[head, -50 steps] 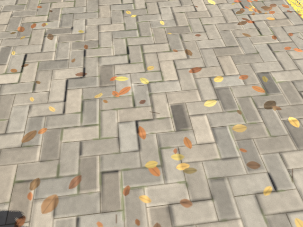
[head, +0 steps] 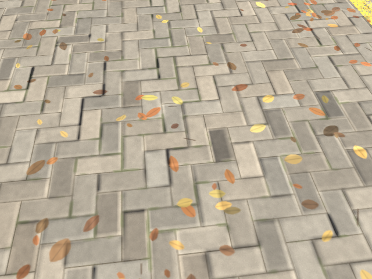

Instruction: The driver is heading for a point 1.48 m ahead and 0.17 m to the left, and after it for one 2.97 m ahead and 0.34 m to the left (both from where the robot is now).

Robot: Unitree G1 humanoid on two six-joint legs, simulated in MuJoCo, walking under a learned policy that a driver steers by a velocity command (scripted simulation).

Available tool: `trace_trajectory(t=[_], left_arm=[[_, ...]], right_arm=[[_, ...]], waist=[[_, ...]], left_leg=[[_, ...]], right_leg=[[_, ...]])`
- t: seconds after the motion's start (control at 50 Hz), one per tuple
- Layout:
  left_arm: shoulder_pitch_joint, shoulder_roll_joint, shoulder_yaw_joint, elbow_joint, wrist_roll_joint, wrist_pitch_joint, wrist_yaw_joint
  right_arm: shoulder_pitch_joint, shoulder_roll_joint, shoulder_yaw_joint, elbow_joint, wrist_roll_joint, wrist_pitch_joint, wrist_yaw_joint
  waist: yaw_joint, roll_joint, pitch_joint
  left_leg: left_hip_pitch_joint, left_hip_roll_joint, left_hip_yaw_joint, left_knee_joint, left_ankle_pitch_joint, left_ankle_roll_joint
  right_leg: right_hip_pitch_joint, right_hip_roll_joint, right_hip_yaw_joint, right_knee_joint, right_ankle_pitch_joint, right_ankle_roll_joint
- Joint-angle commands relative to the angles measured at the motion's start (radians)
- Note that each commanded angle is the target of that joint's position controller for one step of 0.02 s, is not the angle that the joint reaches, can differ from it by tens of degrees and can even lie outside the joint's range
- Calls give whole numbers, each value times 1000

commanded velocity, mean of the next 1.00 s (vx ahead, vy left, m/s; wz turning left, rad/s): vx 0.37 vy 0.00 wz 0.00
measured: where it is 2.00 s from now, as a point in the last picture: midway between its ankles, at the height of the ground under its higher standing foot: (186, 169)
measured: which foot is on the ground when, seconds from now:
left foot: down 0.00-0.72, up 0.74-1.00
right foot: down 0.00-0.28, up 0.30-0.68, down 0.70-1.00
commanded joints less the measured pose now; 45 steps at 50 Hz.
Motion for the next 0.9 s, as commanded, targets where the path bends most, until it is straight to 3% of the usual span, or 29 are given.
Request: trace_trajectory(t=[0.02, 0.04, 0.06, 0.1, 0.14, 0.2, 0.22, 0.26, 0.28, 0.3, 0.32, 0.34, 0.36, 0.4, 0.44, 0.52, 0.56, 0.62, 0.66, 0.68, 0.7, 0.72, 0.74, 0.76, 0.78, 0.8, 0.84, 0.86, 0.9], left_arm=[[51, 95, 14, -18, 0, -6, 4], [72, 84, 11, -7, 0, -5, 5], [78, 93, 15, -5, -6, -2, 8], [80, 122, 25, -18, -14, -5, 11], [110, 132, 31, -25, -22, -27, 6], [171, 183, 52, -19, -30, -52, -5], [149, 180, 52, -32, -31, -55, -7], [30, 170, 47, -81, -35, -57, -12], [-42, 135, 38, -114, -38, -63, -14], [-79, 67, 23, -153, -34, -83, -14], [-83, 82, 26, -175, -34, -107, -12], [-62, 108, 33, -167, -41, -121, -21], [-34, 99, 31, -153, -43, -128, -32], [-77, 122, 47, -164, -32, -135, -41], [-104, 94, 46, -178, -26, -128, -54], [-291, 33, 18, -258, -23, -114, -65], [-343, 54, 17, -286, -27, -110, -69], [-358, 106, 28, -313, -32, -110, -76], [-263, 155, 53, -297, -30, -113, -75], [-116, 189, 75, -254, -34, -110, -70], [52, 229, 96, -207, -37, -104, -62], [205, 328, 119, -180, -8, -98, -54], [222, 287, 103, -165, -6, -93, -60], [118, 219, 81, -172, -15, -100, -64], [19, 176, 68, -195, -15, -104, -64], [-56, 150, 58, -205, -6, -112, -71], [-105, 113, 47, -199, 9, -120, -78], [-93, 111, 47, -188, 5, -122, -79], [-55, 136, 50, -165, 2, -128, -70]], right_arm=[[54, -97, -14, -15, 0, -5, -3], [73, -83, -11, -4, 0, -4, -3], [77, -85, -13, -1, 5, -1, -5], [63, -101, -18, -18, 11, -6, -8], [49, -78, -14, -36, 15, -33, 0], [29, -32, -7, -63, 24, -78, 25], [33, -35, -8, -66, 27, -89, 31], [155, -30, -11, -30, 32, -100, 37], [269, -80, -27, 8, 27, -103, 35], [409, -201, -62, 45, 31, -109, 42], [455, -231, -64, 43, 14, -118, 52], [374, -163, -45, 19, 2, -125, 53], [319, -133, -37, -7, 4, -128, 57], [275, -99, -21, -24, 8, -116, 61], [303, -67, -9, -21, 1, -96, 53], [276, -128, -14, -58, -4, -82, 23], [303, -164, -25, -53, 6, -87, 17], [297, -171, -37, -49, 21, -88, 16], [273, -190, -47, -58, 11, -76, 18], [259, -185, -47, -65, 3, -66, 19], [240, -178, -41, -83, -5, -61, 23], [335, -67, -10, -108, -15, -73, 36], [364, -11, 7, -90, 9, -101, 45], [258, -113, -21, -125, 40, -125, 49], [155, -151, -29, -159, 56, -136, 47], [112, -148, -34, -166, 47, -134, 39], [149, -114, -44, -158, 26, -106, 29], [163, -92, -43, -156, 24, -93, 27], [119, -96, -48, -180, 17, -80, 22]], waist=[[0, 3, 13], [0, 0, -11], [1, -7, 4], [6, -23, 83], [18, -56, 124], [28, -180, 101], [13, -176, 114], [-74, -149, 129], [-118, -46, 120], [-151, 238, 82], [-149, 298, 64], [-92, 159, 88], [-65, 112, 81], [-49, 70, 82], [-51, 98, 61], [-68, 85, 103], [-70, 112, 112], [-35, 110, 113], [33, 134, 16], [106, 140, -78], [183, 130, -177], [157, -91, -355], [136, -254, -478], [121, -190, -289], [91, -117, -157], [50, -28, -82], [-20, -58, -53], [-33, -66, -42], [-39, -62, -2]], left_leg=[[2, -5, 15, -75, 115, 19], [12, -17, 28, -76, 20, 21], [-8, -39, 46, -57, -134, 30], [-104, -46, 39, -28, -392, 63], [-173, -32, 25, 17, -378, 81], [-227, -48, 79, 197, -192, 82], [-184, -34, 66, 202, -175, 100], [38, -31, 52, 8, -169, 135], [177, 30, -72, -90, -164, 152], [318, 201, -398, -251, -252, 234], [382, 359, -684, -328, -171, 314], [376, 358, -625, -297, -79, 303], [373, 318, -512, -289, -8, 276], [372, 262, -328, -310, 188, 227], [343, 207, -203, -330, 313, 202], [140, 148, -75, -402, 298, 200], [107, 170, -70, -438, 278, 209], [210, 216, -56, -399, 399, 189], [286, 225, -25, -240, 767, 161], [272, 197, 5, -67, 915, 141], [132, 158, 21, 158, 849, 111], [-230, 24, 50, 563, 406, 59], [-392, -91, -61, 824, -270, 48], [-497, -24, -107, 913, -243, 77], [-509, 31, -71, 897, -157, 96], [-460, 79, -51, 831, -74, 97], [-336, 129, -53, 737, -11, 93], [-317, 135, -44, 707, -10, 89], [-358, 146, -28, 637, 35, 70]], right_leg=[[-46, -15, 4, -95, 126, -17], [-37, -6, -4, -103, 23, -19], [-56, 6, -9, -101, -148, -31], [-136, -13, 33, -115, -444, -74], [-138, -80, 131, -153, -505, -119], [-60, -245, 385, -271, -554, -214], [-111, -267, 420, -289, -531, -227], [-259, -197, 300, -218, -425, -174], [-364, -109, 163, -53, -281, -118], [-507, 32, -53, 302, -150, -43], [-647, 36, -14, 533, -255, -39], [-701, -22, 38, 671, -212, -59], [-716, -53, 37, 711, -130, -77], [-735, -107, 1, 661, -11, -85], [-678, -116, -44, 580, 52, -67], [-492, -66, -112, 235, 232, -22], [-398, -44, -122, 140, 282, -23], [-366, -40, -93, 47, 292, -62], [-224, 3, -114, 50, 248, -98], [-49, 34, -131, 56, 230, -124], [206, -14, -78, 64, 222, -159], [601, -290, 332, 39, 58, -296], [665, -431, 750, -195, -117, -381], [511, -383, 673, -246, -172, -321], [332, -352, 503, -263, -102, -283], [162, -312, 375, -295, 26, -261], [-7, -241, 224, -347, 114, -234], [-47, -229, 189, -370, 129, -241], [-89, -221, 136, -408, 165, -256]])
